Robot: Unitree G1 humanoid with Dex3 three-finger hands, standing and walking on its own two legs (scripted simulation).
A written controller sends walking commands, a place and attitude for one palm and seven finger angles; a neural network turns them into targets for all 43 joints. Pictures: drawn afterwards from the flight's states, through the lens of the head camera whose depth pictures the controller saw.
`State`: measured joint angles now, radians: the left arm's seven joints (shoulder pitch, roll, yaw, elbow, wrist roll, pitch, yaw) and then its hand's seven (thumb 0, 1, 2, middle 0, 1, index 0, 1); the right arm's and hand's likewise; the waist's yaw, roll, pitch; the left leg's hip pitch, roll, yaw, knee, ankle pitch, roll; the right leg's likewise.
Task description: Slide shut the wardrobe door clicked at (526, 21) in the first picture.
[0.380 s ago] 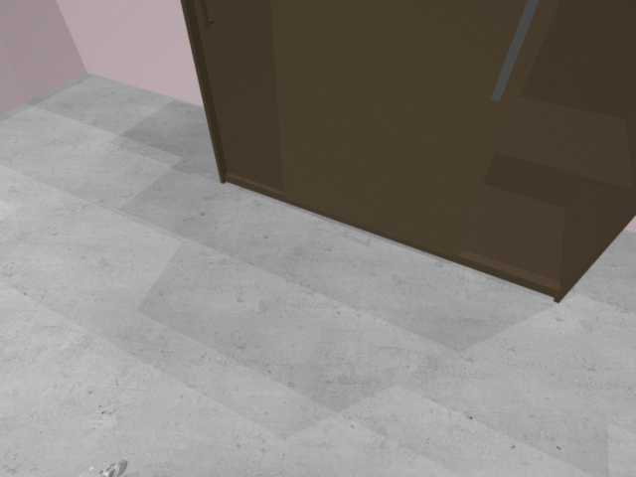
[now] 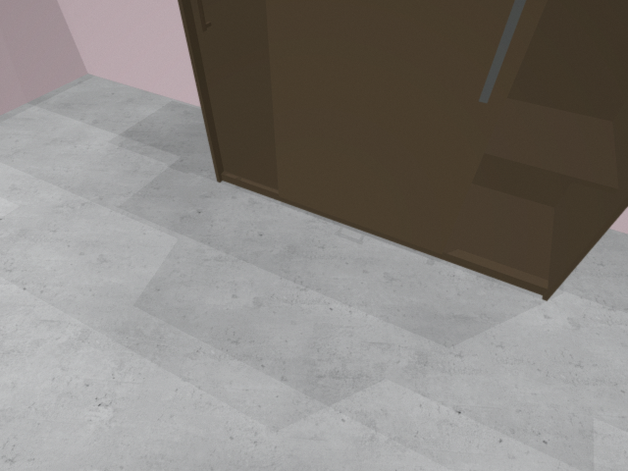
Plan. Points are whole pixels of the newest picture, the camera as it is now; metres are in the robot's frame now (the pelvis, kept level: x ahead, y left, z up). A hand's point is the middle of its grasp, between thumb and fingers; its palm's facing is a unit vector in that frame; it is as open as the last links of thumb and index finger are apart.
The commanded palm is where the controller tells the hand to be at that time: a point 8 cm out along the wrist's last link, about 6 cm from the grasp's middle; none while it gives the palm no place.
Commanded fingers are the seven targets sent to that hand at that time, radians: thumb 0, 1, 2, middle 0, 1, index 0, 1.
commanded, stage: stand and wait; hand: left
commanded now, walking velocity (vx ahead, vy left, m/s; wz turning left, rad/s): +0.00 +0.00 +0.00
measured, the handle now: (505, 41) +1.08 -0.41 +0.12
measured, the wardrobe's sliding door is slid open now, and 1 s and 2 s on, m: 0.41 0.41 0.41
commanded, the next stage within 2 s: look at it before walking up in 0.44 s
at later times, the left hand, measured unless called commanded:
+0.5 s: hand out of the picture +0.07 +0.24 -0.15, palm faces -0.03 -0.94 -0.34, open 7.4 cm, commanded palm none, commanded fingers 0.00 0.90 0.90 -0.20 -0.30 -0.20 -0.30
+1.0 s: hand out of the picture +0.07 +0.25 -0.15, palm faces -0.04 -0.94 -0.33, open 7.4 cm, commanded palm none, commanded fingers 0.00 0.90 0.90 -0.20 -0.30 -0.20 -0.30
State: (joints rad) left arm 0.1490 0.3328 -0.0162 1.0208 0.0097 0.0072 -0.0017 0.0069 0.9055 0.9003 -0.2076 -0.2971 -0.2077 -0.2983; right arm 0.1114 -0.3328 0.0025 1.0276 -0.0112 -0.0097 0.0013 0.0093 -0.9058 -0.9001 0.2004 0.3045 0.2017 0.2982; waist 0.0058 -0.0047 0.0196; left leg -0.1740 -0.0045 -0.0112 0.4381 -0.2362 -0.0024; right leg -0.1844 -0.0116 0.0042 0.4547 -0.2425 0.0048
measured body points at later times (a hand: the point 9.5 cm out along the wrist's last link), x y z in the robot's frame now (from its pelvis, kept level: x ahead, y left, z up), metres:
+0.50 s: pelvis -0.01 -0.01 +0.00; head -0.01 -0.01 +0.45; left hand +0.07 +0.29 -0.13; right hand +0.06 -0.30 -0.13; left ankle +0.00 +0.12 -0.74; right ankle +0.00 -0.12 -0.74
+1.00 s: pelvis +0.00 +0.00 +0.00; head +0.01 +0.00 +0.45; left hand +0.07 +0.29 -0.13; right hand +0.08 -0.30 -0.13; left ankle +0.00 +0.12 -0.74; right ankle +0.00 -0.12 -0.74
